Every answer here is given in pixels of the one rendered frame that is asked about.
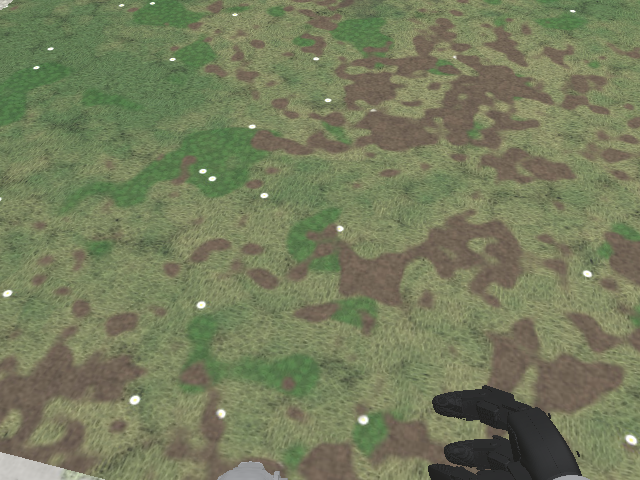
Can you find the robot right hand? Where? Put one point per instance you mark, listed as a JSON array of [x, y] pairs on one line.
[[535, 450]]

